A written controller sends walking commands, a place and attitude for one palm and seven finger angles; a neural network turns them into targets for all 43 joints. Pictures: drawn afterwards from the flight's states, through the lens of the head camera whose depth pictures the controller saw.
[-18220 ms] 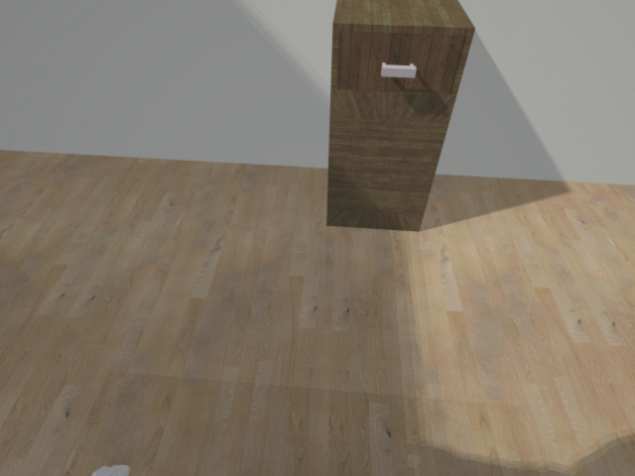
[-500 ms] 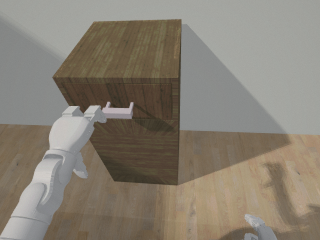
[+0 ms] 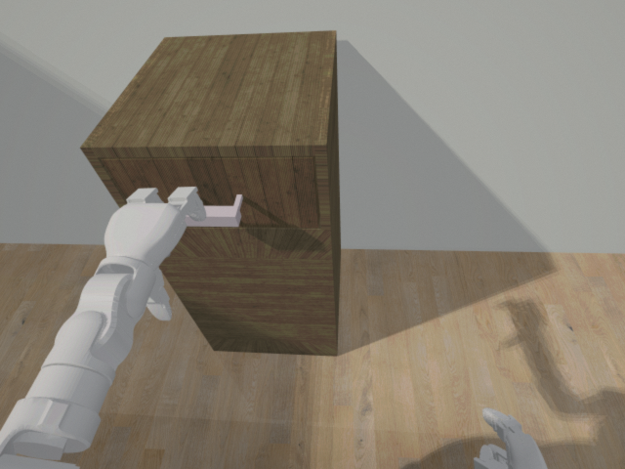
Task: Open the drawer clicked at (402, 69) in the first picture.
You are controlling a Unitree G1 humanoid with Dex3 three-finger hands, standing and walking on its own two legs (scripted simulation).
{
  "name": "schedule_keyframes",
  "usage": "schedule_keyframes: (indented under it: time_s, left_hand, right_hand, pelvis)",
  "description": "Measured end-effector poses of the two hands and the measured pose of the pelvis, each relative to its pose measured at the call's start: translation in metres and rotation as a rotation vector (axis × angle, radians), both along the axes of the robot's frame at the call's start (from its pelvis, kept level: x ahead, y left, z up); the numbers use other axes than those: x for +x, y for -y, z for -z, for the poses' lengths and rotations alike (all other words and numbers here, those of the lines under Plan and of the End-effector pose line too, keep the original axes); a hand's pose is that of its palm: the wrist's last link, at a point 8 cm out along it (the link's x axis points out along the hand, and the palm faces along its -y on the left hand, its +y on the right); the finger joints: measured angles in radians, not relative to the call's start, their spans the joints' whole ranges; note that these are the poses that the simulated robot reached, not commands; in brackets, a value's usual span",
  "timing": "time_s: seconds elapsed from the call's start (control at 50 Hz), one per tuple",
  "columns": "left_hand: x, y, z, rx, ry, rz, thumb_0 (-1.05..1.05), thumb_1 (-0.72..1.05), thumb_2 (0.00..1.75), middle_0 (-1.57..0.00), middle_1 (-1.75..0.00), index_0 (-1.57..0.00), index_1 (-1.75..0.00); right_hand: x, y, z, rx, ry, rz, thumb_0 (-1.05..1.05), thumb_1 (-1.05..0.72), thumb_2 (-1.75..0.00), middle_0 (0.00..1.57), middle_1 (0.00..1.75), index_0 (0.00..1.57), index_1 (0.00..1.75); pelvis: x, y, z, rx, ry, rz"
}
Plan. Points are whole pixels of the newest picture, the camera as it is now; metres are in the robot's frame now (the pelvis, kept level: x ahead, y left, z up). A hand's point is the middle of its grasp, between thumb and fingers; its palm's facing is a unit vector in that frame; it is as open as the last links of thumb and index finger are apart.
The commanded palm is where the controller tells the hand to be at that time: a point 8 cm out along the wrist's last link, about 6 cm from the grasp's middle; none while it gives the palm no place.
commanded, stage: move the hooked fingers above the handle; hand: left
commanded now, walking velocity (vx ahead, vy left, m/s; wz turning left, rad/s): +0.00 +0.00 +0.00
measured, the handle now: (213, 207) +0.54 +0.26 -0.02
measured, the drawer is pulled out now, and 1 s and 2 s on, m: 0.00 0.00 0.00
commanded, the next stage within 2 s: none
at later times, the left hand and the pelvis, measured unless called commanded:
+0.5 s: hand (173, 231) +0.41 +0.26 +0.06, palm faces -0.02 -0.03 -1.00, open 13.8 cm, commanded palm +0.40 +0.27 +0.12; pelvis +0.01 +0.02 -0.01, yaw -1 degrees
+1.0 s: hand (192, 213) +0.47 +0.26 +0.04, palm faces -0.05 -0.01 -1.00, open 13.8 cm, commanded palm +0.45 +0.26 +0.10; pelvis +0.01 +0.03 -0.02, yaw -2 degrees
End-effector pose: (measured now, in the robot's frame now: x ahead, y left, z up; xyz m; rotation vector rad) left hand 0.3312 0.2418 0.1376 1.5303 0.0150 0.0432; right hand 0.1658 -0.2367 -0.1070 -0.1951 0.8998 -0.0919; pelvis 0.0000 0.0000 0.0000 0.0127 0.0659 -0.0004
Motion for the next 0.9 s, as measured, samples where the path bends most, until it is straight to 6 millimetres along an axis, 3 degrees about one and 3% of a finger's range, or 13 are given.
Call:
schedule_keyframes:
  time_s: [0.28, 0.52, 0.9]
  left_hand:
    - [0.031, -0.012, 0.019, 0.004, -0.042, -0.002, 0.00, -0.49, 0.30, -0.32, -1.20, -0.32, -1.20]
    - [0.065, -0.022, 0.026, 0.014, -0.040, -0.015, 0.00, -0.49, 0.30, -0.32, -1.20, -0.32, -1.20]
    - [0.112, -0.016, 0.038, 0.021, -0.042, 0.006, 0.00, -0.49, 0.30, -0.32, -1.20, -0.32, -1.20]
  right_hand:
    - [-0.050, 0.011, 0.015, -0.030, -0.138, 0.097, 0.01, -0.90, -0.90, 0.20, 0.30, 0.20, 0.30]
    - [-0.066, 0.001, 0.020, -0.029, -0.183, 0.131, 0.00, -0.90, -0.90, 0.20, 0.30, 0.20, 0.30]
    - [-0.105, -0.002, 0.030, -0.036, -0.318, 0.182, 0.00, -0.90, -0.90, 0.20, 0.30, 0.20, 0.30]
  pelvis:
    - [0.004, -0.009, 0.004, -0.002, -0.051, 0.015]
    - [0.006, -0.021, 0.008, -0.007, -0.095, 0.016]
    - [0.014, -0.030, 0.015, -0.018, -0.166, 0.023]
